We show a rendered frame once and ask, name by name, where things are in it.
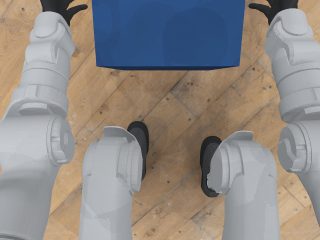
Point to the right robot forearm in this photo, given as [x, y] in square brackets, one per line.
[295, 64]

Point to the left robot upper arm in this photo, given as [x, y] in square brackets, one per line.
[32, 150]

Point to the carton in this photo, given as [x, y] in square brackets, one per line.
[168, 35]

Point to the right robot hand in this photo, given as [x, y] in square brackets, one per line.
[276, 7]

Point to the left robot hand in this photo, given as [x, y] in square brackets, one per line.
[60, 7]

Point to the left robot thigh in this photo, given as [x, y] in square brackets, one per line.
[107, 193]

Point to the left robot forearm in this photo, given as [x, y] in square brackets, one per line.
[46, 70]

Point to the robot thigh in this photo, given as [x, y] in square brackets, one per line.
[107, 193]
[251, 203]

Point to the right robot thigh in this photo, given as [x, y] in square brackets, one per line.
[251, 203]

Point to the right robot upper arm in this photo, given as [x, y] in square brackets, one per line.
[298, 152]

